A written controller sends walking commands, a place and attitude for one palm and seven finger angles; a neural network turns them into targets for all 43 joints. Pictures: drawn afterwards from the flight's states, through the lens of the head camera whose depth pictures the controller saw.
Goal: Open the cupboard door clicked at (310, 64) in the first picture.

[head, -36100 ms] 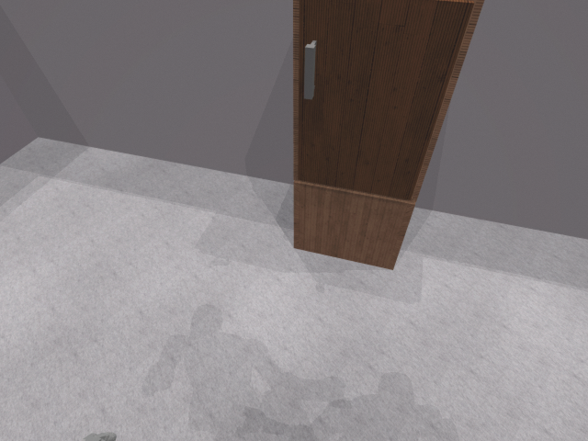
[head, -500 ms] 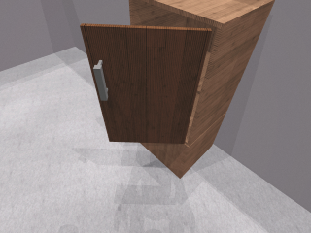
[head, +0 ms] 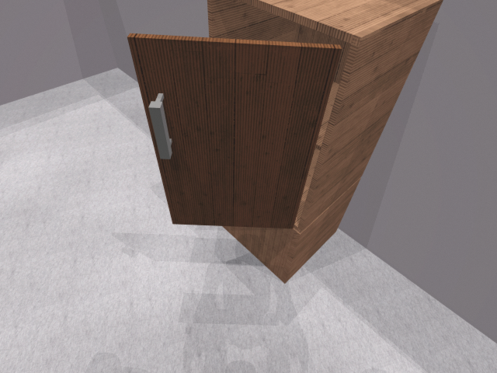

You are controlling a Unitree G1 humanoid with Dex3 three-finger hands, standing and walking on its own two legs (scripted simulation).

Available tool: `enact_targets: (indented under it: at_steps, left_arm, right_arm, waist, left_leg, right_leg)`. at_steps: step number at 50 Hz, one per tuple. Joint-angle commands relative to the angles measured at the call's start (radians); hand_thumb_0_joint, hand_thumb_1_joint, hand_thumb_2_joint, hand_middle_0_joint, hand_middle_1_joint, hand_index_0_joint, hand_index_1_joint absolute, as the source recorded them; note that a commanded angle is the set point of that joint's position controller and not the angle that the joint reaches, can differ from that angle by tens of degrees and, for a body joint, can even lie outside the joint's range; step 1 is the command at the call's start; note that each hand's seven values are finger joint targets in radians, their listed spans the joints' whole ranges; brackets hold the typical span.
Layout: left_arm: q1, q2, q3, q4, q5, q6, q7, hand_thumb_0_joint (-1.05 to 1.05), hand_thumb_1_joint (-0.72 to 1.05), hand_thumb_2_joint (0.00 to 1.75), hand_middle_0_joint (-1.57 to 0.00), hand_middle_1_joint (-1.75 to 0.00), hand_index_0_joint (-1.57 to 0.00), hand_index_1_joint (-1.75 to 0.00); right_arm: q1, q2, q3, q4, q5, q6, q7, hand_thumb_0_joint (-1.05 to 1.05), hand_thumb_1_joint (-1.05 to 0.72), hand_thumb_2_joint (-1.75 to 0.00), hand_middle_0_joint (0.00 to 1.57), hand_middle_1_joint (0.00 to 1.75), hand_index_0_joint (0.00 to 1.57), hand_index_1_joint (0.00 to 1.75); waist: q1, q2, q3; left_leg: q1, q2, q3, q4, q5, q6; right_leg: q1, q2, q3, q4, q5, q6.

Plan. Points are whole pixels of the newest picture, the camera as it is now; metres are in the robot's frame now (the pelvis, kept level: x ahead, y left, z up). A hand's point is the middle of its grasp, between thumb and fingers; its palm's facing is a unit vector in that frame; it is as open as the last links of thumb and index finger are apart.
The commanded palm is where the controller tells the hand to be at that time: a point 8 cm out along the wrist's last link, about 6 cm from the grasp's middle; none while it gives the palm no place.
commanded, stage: look again from close up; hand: left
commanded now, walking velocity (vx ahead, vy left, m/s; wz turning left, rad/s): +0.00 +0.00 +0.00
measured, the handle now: (163, 126) +0.59 +0.23 +0.06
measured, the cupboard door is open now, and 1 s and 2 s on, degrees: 44 44 44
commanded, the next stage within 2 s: shuffle to correct the standing spot in 0.14 s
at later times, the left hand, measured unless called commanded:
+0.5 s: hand out of the picture -0.01 +0.16 -0.19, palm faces +0.08 -0.99 -0.13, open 7.4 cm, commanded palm none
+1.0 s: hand out of the picture +0.09 +0.19 -0.17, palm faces +0.00 -0.97 -0.25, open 7.4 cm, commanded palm none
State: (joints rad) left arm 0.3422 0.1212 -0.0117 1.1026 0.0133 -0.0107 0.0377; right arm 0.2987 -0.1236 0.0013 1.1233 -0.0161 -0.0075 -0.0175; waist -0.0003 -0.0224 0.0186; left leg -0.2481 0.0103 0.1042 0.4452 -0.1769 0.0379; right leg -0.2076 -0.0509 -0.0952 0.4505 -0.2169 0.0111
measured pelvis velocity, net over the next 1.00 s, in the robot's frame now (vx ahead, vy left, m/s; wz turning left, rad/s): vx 0.04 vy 0.00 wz -0.03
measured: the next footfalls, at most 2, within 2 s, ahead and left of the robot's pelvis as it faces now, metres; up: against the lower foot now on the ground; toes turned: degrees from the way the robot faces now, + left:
none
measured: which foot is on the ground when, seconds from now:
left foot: down 0.00-1.00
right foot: down 0.00-1.00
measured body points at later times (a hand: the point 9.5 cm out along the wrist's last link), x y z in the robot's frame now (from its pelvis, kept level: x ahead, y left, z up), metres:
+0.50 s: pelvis +0.03 +0.01 -0.01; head +0.03 +0.02 +0.44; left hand -0.01 +0.21 -0.17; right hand +0.00 -0.21 -0.16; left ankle +0.04 +0.09 -0.74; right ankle +0.02 -0.13 -0.74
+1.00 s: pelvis +0.04 +0.00 -0.01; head +0.06 -0.01 +0.44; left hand +0.09 +0.24 -0.16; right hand +0.04 -0.22 -0.17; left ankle +0.04 +0.09 -0.74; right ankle +0.03 -0.12 -0.74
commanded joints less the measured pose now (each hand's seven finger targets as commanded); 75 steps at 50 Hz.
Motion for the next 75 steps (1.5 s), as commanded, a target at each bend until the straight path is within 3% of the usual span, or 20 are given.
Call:
enact_targets:
  at_steps: [1,12,17,21,24,26,28,29,31,33,35,38,41,43,45,46,48,49,55,75]
  left_arm:
    - [0.080,0.075,0.018,-0.027,0.005,-0.015,0.002,0.00,0.90,0.90,-0.20,-0.30,-0.20,-0.30]
    - [0.076,0.073,0.020,-0.030,0.004,-0.015,0.002,0.00,0.90,0.90,-0.20,-0.30,-0.20,-0.30]
    - [0.098,0.089,0.036,-0.035,0.011,-0.007,-0.004,0.00,0.90,0.90,-0.20,-0.30,-0.20,-0.30]
    - [0.111,0.123,0.059,-0.044,0.007,-0.006,-0.005,0.00,0.90,0.90,-0.20,-0.30,-0.20,-0.30]
    - [0.101,0.120,0.068,-0.057,0.006,-0.011,-0.008,0.00,0.90,0.90,-0.20,-0.30,-0.20,-0.30]
    - [0.082,0.095,0.065,-0.063,0.010,-0.007,-0.009,0.00,0.90,0.90,-0.20,-0.30,-0.20,-0.30]
    - [0.077,0.039,0.046,-0.068,0.013,-0.006,-0.010,0.00,0.90,0.90,-0.20,-0.30,-0.20,-0.30]
    - [0.070,0.028,0.037,-0.065,0.013,-0.007,-0.006,0.00,0.90,0.90,-0.20,-0.30,-0.20,-0.30]
    - [0.110,0.023,0.029,-0.031,0.000,-0.010,0.003,0.00,0.90,0.90,-0.20,-0.30,-0.20,-0.30]
    - [0.118,0.059,0.034,-0.024,-0.005,-0.010,0.008,0.00,0.90,0.90,-0.20,-0.30,-0.20,-0.30]
    - [0.097,0.074,0.041,-0.043,-0.003,0.000,0.013,0.00,0.90,0.90,-0.20,-0.30,-0.20,-0.30]
    - [0.056,0.081,0.056,-0.085,0.000,0.017,0.013,0.00,0.90,0.90,-0.20,-0.30,-0.20,-0.30]
    - [0.017,0.072,0.064,-0.109,0.004,0.029,0.008,0.00,0.90,0.90,-0.20,-0.30,-0.20,-0.30]
    - [0.026,0.066,0.065,-0.108,0.007,0.031,0.005,0.00,0.90,0.90,-0.20,-0.30,-0.20,-0.30]
    - [0.046,0.073,0.060,-0.099,0.010,0.018,0.005,0.00,0.90,0.90,-0.20,-0.30,-0.20,-0.30]
    - [0.029,0.096,0.057,-0.101,0.010,0.013,0.006,0.00,0.90,0.90,-0.20,-0.30,-0.20,-0.30]
    - [-0.011,0.122,0.053,-0.110,0.006,0.006,0.004,0.00,0.90,0.90,-0.20,-0.30,-0.20,-0.30]
    - [-0.032,0.128,0.050,-0.117,0.004,0.005,0.003,0.00,0.90,0.90,-0.20,-0.30,-0.20,-0.30]
    - [-0.035,0.114,0.036,-0.104,0.003,0.000,-0.003,0.00,0.90,0.90,-0.20,-0.30,-0.20,-0.30]
    - [0.074,0.086,0.022,-0.027,-0.002,-0.020,-0.001,0.00,0.90,0.90,-0.20,-0.30,-0.20,-0.30]
  right_arm:
    - [0.055,-0.086,-0.016,-0.030,0.005,-0.017,-0.004,0.00,-0.90,-0.90,0.20,0.30,0.20,0.30]
    - [0.060,-0.079,-0.015,-0.020,0.005,-0.017,-0.004,0.00,-0.90,-0.90,0.20,0.30,0.20,0.30]
    - [0.074,-0.080,-0.021,-0.025,-0.006,0.000,0.002,0.00,-0.90,-0.90,0.20,0.30,0.20,0.30]
    - [0.084,-0.050,-0.020,-0.047,-0.010,0.002,0.008,0.00,-0.90,-0.90,0.20,0.30,0.20,0.30]
    - [0.105,-0.043,-0.020,-0.052,-0.008,-0.012,0.009,0.00,-0.90,-0.90,0.20,0.30,0.20,0.30]
    - [0.137,-0.053,-0.020,-0.044,-0.006,-0.021,0.006,0.00,-0.90,-0.90,0.20,0.30,0.20,0.30]
    - [0.195,-0.105,-0.021,-0.019,-0.004,-0.034,-0.009,0.00,-0.90,-0.90,0.20,0.30,0.20,0.30]
    - [0.187,-0.104,-0.016,-0.015,-0.002,-0.037,-0.022,0.00,-0.90,-0.90,0.20,0.30,0.20,0.30]
    - [0.135,-0.086,-0.003,-0.019,0.005,-0.045,-0.038,0.00,-0.90,-0.90,0.20,0.30,0.20,0.30]
    - [0.115,-0.098,-0.012,-0.028,0.015,-0.046,-0.042,0.00,-0.90,-0.90,0.20,0.30,0.20,0.30]
    - [0.110,-0.099,-0.025,-0.035,0.016,-0.036,-0.045,0.00,-0.90,-0.90,0.20,0.30,0.20,0.30]
    - [0.105,-0.126,-0.045,-0.040,0.012,-0.022,-0.048,0.00,-0.90,-0.90,0.20,0.30,0.20,0.30]
    - [0.072,-0.130,-0.056,-0.052,0.001,-0.013,-0.046,0.00,-0.90,-0.90,0.20,0.30,0.20,0.30]
    - [0.027,-0.127,-0.056,-0.066,-0.002,-0.011,-0.041,0.00,-0.90,-0.90,0.20,0.30,0.20,0.30]
    - [-0.005,-0.100,-0.052,-0.079,0.000,-0.010,-0.031,0.00,-0.90,-0.90,0.20,0.30,0.20,0.30]
    - [0.003,-0.083,-0.049,-0.081,0.003,-0.008,-0.024,0.00,-0.90,-0.90,0.20,0.30,0.20,0.30]
    - [0.008,-0.066,-0.042,-0.079,0.003,0.002,-0.016,0.00,-0.90,-0.90,0.20,0.30,0.20,0.30]
    - [0.013,-0.062,-0.040,-0.074,0.002,0.005,-0.012,0.00,-0.90,-0.90,0.20,0.30,0.20,0.30]
    - [0.000,-0.080,-0.025,-0.050,-0.001,-0.004,-0.004,0.00,-0.90,-0.90,0.20,0.30,0.20,0.30]
    - [0.069,-0.059,-0.007,0.005,0.004,-0.008,-0.010,0.00,-0.90,-0.90,0.20,0.30,0.20,0.30]
  waist:
    - [0.004,0.021,0.080]
    - [0.005,0.008,0.079]
    - [0.012,-0.014,0.110]
    - [0.011,-0.104,0.137]
    - [0.000,-0.074,0.121]
    - [-0.016,0.028,0.145]
    - [-0.018,0.228,0.099]
    - [-0.007,0.216,0.087]
    - [0.027,0.111,0.034]
    - [0.017,0.067,-0.014]
    - [0.009,0.048,-0.001]
    - [-0.002,0.096,-0.031]
    - [0.000,0.137,-0.014]
    - [0.023,0.123,-0.016]
    - [0.033,0.051,-0.024]
    - [0.017,-0.002,-0.021]
    - [-0.003,-0.110,-0.024]
    - [-0.010,-0.112,-0.014]
    - [0.001,0.004,0.053]
    - [0.001,0.008,0.080]
  left_leg:
    - [-0.049,0.095,-0.138,-0.145,-0.136,-0.008]
    - [-0.035,0.093,-0.129,-0.143,-0.113,-0.011]
    - [-0.087,0.059,-0.103,-0.090,-0.314,-0.006]
    - [-0.126,0.008,-0.025,0.079,-0.230,-0.014]
    - [-0.073,0.016,-0.023,0.083,-0.182,-0.009]
    - [-0.026,0.040,-0.069,-0.008,-0.175,-0.001]
    - [0.069,0.195,-0.263,-0.161,0.019,0.062]
    - [0.104,0.230,-0.289,-0.153,0.260,0.097]
    - [0.139,0.212,-0.205,-0.044,0.734,0.098]
    - [0.152,0.158,-0.145,-0.009,0.771,0.038]
    - [0.159,0.154,-0.131,0.004,0.829,0.026]
    - [0.220,0.207,-0.160,-0.006,0.878,0.061]
    - [0.191,0.257,-0.197,-0.036,0.770,0.117]
    - [0.102,0.244,-0.187,-0.035,0.579,0.115]
    - [0.018,0.165,-0.141,-0.007,0.302,0.054]
    - [-0.022,0.116,-0.116,0.006,0.161,0.021]
    - [0.000,0.064,-0.064,0.025,0.009,-0.012]
    - [0.018,0.055,-0.059,0.016,-0.026,-0.018]
    - [0.029,0.095,-0.106,-0.093,-0.044,-0.009]
    - [0.047,0.088,-0.088,-0.117,-0.051,-0.025]
  right_leg:
    - [-0.026,-0.066,0.094,-0.105,-0.041,-0.037]
    - [-0.023,-0.065,0.098,-0.108,-0.029,-0.037]
    - [-0.065,-0.077,0.128,-0.139,-0.328,-0.058]
    - [-0.089,-0.161,0.232,-0.212,-0.453,-0.111]
    - [-0.108,-0.162,0.205,-0.170,-0.377,-0.123]
    - [-0.145,-0.104,0.125,-0.068,-0.290,-0.100]
    - [-0.167,-0.004,-0.016,0.144,-0.134,-0.036]
    - [-0.170,0.002,-0.007,0.165,-0.158,-0.027]
    - [-0.059,-0.033,0.041,0.052,-0.035,-0.017]
    - [0.035,-0.053,0.058,0.021,0.220,-0.020]
    - [0.019,-0.056,0.049,0.061,0.306,-0.013]
    - [-0.059,-0.029,0.038,0.126,0.065,-0.003]
    - [-0.095,-0.016,0.047,0.173,-0.140,-0.011]
    - [-0.031,-0.023,0.054,0.132,-0.092,-0.016]
    - [0.046,-0.049,0.092,0.021,0.141,-0.027]
    - [0.058,-0.089,0.139,0.013,0.226,-0.046]
    - [0.012,-0.140,0.181,-0.020,0.236,-0.078]
    - [-0.024,-0.146,0.186,-0.041,0.182,-0.084]
    - [-0.062,-0.072,0.146,-0.104,-0.034,-0.047]
    - [-0.053,-0.064,0.144,-0.187,-0.072,-0.049]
